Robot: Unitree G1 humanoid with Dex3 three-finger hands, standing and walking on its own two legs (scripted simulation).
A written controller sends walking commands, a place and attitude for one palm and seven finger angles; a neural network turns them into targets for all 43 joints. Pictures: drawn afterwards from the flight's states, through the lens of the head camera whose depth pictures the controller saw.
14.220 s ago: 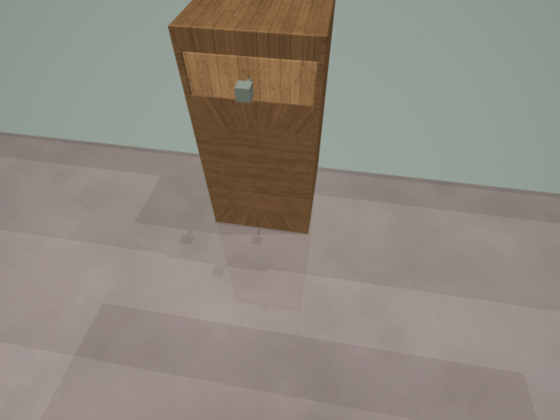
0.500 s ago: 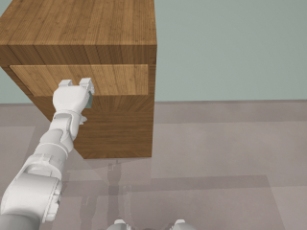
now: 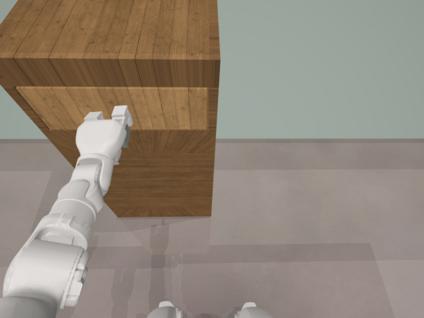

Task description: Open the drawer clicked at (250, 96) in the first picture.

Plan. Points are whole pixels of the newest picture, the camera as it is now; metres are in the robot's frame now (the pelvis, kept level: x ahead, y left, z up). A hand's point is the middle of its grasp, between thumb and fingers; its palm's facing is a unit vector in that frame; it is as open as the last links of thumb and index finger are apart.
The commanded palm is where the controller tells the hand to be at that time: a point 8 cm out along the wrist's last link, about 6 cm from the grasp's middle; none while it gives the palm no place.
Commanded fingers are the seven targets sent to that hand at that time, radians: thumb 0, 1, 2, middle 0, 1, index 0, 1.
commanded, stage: pull the drawer open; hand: left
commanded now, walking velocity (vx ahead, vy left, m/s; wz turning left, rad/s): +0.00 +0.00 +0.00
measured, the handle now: (118, 125) +0.51 +0.19 +0.01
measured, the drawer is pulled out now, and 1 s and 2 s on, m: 0.00 0.03 0.16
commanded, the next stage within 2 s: none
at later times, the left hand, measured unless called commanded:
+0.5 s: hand (110, 159) +0.44 +0.20 +0.00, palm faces -0.04 -0.08 -1.00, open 8.3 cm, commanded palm +0.42 +0.21 +0.05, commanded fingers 0.00 0.90 0.90 -0.40 -1.35 -0.40 -1.35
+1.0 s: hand (109, 164) +0.42 +0.20 +0.00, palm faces -0.06 -0.06 -1.00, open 8.3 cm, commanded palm +0.37 +0.20 +0.05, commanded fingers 0.00 0.90 0.90 -0.40 -1.35 -0.40 -1.35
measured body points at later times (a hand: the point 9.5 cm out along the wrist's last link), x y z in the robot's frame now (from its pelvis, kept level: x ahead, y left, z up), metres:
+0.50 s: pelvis +0.03 +0.00 +0.01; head +0.11 -0.01 +0.45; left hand +0.43 +0.20 +0.05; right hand +0.08 -0.26 -0.12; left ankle +0.01 +0.11 -0.69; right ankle -0.01 -0.12 -0.69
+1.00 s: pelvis +0.01 -0.01 +0.01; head +0.09 -0.02 +0.45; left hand +0.42 +0.20 +0.05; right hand +0.07 -0.27 -0.12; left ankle +0.01 +0.11 -0.69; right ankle -0.01 -0.12 -0.69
